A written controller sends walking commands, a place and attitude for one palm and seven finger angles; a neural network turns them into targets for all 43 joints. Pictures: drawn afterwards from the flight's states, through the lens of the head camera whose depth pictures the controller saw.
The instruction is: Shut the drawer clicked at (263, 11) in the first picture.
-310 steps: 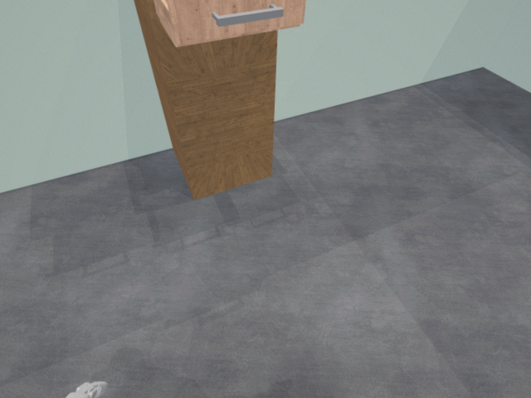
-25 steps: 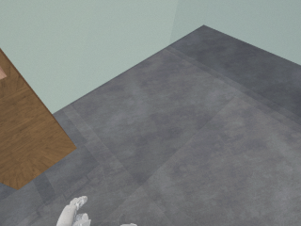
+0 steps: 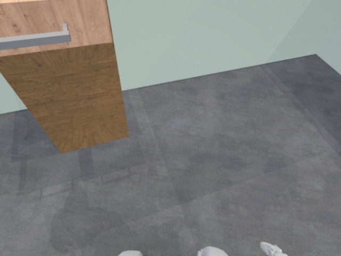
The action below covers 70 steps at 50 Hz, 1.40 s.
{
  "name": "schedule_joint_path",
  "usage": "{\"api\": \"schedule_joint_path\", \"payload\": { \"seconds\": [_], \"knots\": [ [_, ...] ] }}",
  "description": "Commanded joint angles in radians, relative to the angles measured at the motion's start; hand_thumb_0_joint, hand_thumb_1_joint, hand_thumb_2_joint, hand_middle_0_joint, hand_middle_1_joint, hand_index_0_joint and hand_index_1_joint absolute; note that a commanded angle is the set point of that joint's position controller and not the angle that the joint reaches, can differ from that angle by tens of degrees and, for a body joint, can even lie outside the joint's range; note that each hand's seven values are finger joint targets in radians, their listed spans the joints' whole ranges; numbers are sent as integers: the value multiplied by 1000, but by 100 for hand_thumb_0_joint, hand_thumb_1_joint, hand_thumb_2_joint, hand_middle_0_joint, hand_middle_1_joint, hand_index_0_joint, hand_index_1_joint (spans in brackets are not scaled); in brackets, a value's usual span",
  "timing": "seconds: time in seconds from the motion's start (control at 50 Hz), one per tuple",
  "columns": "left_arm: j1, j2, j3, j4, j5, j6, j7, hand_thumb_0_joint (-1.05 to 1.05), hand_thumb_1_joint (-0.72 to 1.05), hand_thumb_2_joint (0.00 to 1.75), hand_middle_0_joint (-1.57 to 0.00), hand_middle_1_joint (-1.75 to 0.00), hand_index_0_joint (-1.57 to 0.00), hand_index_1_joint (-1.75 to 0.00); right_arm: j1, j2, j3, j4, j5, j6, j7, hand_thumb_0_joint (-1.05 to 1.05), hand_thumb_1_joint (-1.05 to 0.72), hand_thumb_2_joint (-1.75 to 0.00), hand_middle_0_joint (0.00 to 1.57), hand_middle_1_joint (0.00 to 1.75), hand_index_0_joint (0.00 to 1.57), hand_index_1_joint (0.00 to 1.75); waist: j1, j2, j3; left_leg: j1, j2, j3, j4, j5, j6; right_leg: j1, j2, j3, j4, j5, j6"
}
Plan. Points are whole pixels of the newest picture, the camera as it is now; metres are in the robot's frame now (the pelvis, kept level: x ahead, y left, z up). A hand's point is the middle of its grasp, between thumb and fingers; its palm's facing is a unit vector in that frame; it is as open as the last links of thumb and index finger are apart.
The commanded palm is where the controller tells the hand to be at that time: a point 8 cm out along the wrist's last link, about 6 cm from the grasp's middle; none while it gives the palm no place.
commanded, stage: turn to face it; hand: left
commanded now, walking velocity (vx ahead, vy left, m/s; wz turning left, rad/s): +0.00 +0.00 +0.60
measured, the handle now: (28, 36) +0.54 +0.40 +0.16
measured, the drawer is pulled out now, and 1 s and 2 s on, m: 0.22 0.22 0.22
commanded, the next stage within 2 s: take the last steps up to it in 0.58 s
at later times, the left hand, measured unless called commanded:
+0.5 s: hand out of the picture +0.07 +0.17 -0.13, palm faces +0.25 -0.92 -0.29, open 7.4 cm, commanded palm none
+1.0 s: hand out of the picture -0.06 +0.19 -0.16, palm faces +0.41 -0.90 -0.17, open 7.4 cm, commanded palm none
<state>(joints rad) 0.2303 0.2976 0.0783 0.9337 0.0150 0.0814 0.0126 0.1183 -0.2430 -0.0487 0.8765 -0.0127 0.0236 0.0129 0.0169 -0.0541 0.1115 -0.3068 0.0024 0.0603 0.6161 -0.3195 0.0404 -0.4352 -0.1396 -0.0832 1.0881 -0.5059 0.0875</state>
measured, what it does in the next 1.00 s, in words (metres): steps on the spot, turning left: right foot, then left foot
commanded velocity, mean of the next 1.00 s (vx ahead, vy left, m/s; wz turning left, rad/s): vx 0.10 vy -0.01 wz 0.27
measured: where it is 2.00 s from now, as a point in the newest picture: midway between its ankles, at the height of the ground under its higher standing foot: (155, 234)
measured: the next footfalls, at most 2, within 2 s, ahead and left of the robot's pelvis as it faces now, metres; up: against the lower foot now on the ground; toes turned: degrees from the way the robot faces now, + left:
right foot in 0.36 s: +0.08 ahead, -0.14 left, +0.00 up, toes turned +9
left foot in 0.78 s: -0.02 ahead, +0.09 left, +0.00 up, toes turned +25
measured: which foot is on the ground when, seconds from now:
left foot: down 0.00-0.36, up 0.38-0.76, down 0.78-1.00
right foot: up 0.00-0.34, down 0.36-0.80, up 0.82-1.00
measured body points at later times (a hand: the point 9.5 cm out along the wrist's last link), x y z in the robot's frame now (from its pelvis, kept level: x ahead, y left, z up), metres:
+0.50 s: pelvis +0.01 -0.04 +0.01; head +0.05 -0.07 +0.46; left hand +0.06 +0.22 -0.11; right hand +0.14 -0.28 -0.15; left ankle -0.04 +0.08 -0.65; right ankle +0.04 -0.14 -0.73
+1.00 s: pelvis +0.02 +0.02 +0.02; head +0.01 +0.04 +0.47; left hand -0.08 +0.24 -0.15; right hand +0.15 -0.19 -0.12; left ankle -0.05 +0.08 -0.73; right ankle +0.08 -0.12 -0.65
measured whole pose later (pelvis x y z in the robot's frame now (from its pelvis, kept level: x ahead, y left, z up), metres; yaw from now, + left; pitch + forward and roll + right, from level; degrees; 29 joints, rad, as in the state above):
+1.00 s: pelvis +0.02 +0.02 +0.02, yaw +22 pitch -2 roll -1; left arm 0.31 0.23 0.04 1.08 0.03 0.03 -0.02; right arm 0.27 -0.16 -0.01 1.02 -0.01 -0.04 -0.03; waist 0.02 -0.04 0.02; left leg -0.07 -0.01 0.06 0.36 -0.27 0.05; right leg -0.46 -0.09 -0.06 1.04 -0.32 0.04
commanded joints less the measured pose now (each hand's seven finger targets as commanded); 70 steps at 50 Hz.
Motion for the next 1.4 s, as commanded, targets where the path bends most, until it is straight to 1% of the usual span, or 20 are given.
{"api": "schedule_joint_path", "payload": {
  "seconds": [0.0,0.18,0.3,0.34,0.36,0.46,0.64,0.72,0.74,0.76,0.78,0.8,0.84,0.92,1.18,1.26,1.28,1.3,1.32,1.38],
  "knots": [
    [-24,62,14,-104,1,-48,-5,0,90,90,-20,-30,-20,-30,38,-197,-51,-49,-5,-16,-18,0,-90,-90,20,30,20,30,-31,198,-170,171,223,-242,-260,503,104,-97,7,65,64,103,13],
    [-102,43,3,-153,-4,-56,5,0,90,90,-20,-30,-20,-30,94,-200,-65,-28,-9,-6,-16,0,-90,-90,20,30,20,30,-63,209,-166,201,215,-383,-234,518,140,-49,73,73,-199,61,14],
    [30,50,3,-133,-11,-81,15,0,90,90,-20,-30,-20,-30,44,-172,-66,-43,-2,1,-13,0,-90,-90,20,30,20,30,9,171,-202,42,133,-386,-98,485,66,283,104,56,-651,292,-13],
    [64,192,29,-131,15,-97,25,0,90,90,-20,-30,-20,-30,76,-62,-47,-76,8,-2,-3,0,-90,-90,20,30,20,30,20,-232,-202,-277,-94,-123,248,-216,-76,474,-310,443,-792,522,-178],
    [61,181,25,-139,4,-93,25,0,90,90,-20,-30,-20,-30,75,-112,-61,-65,-6,12,-10,0,-90,-90,20,30,20,30,23,-184,-199,-244,-49,-174,428,-282,-71,348,-354,437,-805,496,-242],
    [-55,67,-3,-142,5,-95,23,0,90,90,-20,-30,-20,-30,94,-82,-51,2,-8,31,9,0,-90,-90,20,30,20,30,-34,-125,-85,-240,11,-107,602,-62,-99,250,-167,130,-767,541,-198],
    [91,121,13,-46,18,-87,21,0,90,90,-20,-30,-20,-30,-20,-40,-17,8,6,20,2,0,-90,-90,20,30,20,30,38,-161,-134,-98,0,-5,196,-155,-93,360,-187,89,-696,791,-230],
    [75,107,10,-2,7,-85,17,0,90,90,-20,-30,-20,-30,95,-35,-3,57,0,-8,-6,0,-90,-90,20,30,20,30,-16,-150,-184,145,-8,33,-145,21,-67,292,-147,55,-645,518,-159],
    [66,75,3,-1,-2,-81,11,0,90,90,-20,-30,-20,-30,146,-76,-10,76,-4,-23,-7,0,-90,-90,20,30,20,30,-41,-36,-196,281,41,-17,-256,65,-47,180,-104,11,-563,320,-116],
    [79,11,-10,-19,-6,-77,-1,0,90,90,-20,-30,-20,-30,193,-173,-31,88,-17,-30,-11,0,-90,-90,20,30,20,30,-62,252,-186,400,259,-304,-309,38,39,-50,15,-74,-377,62,-56],
    [29,-19,-28,-50,7,-82,-5,0,90,90,-20,-30,-20,-30,255,-224,-38,92,-14,-24,-13,0,-90,-90,20,30,20,30,-90,327,-145,388,395,-463,-376,22,130,-170,63,-64,-213,-117,-47],
    [-40,-1,-26,-43,16,-77,1,0,90,90,-20,-30,-20,-30,266,-196,-37,114,-17,-30,-25,0,-90,-90,20,30,20,30,-116,331,-95,308,387,-483,-422,-60,152,-192,52,9,-109,-111,-55],
    [-41,3,-21,0,12,-83,-19,0,90,90,-20,-30,-20,-30,196,-118,-11,107,-13,-40,-37,0,-90,-90,20,30,20,30,-68,245,23,213,316,-383,-444,-47,143,-206,25,54,-21,52,-64],
    [48,-17,-30,71,10,-88,-30,0,90,90,-20,-30,-20,-30,215,-77,1,126,-2,-74,-42,0,-90,-90,20,30,20,30,-29,182,-32,264,242,-211,-433,234,116,-160,27,39,-20,200,-43],
    [-163,-65,-28,18,1,-100,-40,0,90,90,-20,-30,-20,-30,366,-66,-14,228,-19,-84,-49,0,-90,-90,20,30,20,30,-73,174,52,263,289,-177,-398,348,127,-94,40,-7,-384,228,-70],
    [60,-37,-7,86,5,-119,-36,0,90,90,-20,-30,-20,-30,334,-68,-12,241,-13,-80,-48,0,-90,-90,20,30,20,30,40,113,-40,146,211,-92,-145,433,71,290,113,-60,-575,308,-105],
    [189,27,7,125,10,-132,-29,0,90,90,-20,-30,-20,-30,346,-42,-9,237,-4,-85,-40,0,-90,-90,20,30,20,30,91,-4,-134,10,153,-43,72,363,34,521,22,59,-624,287,-146],
    [321,132,35,154,12,-141,-14,0,90,90,-20,-30,-20,-30,376,27,3,209,7,-91,-33,0,-90,-90,20,30,20,30,119,-243,-254,-211,10,46,394,-134,-17,710,-270,451,-740,324,-254],
    [333,158,31,155,-9,-137,-10,0,90,90,-20,-30,-20,-30,331,-13,-2,189,10,-82,-34,0,-90,-90,20,30,20,30,117,-174,-266,-231,21,-46,582,-286,-1,603,-333,570,-845,214,-314],
    [65,20,-3,88,-6,-132,3,0,90,90,-20,-30,-20,-30,259,26,-16,186,-7,-58,-20,0,-90,-90,20,30,20,30,12,-8,-60,-258,120,-89,649,-54,-2,249,-237,361,-929,-2,-269]
  ]
}}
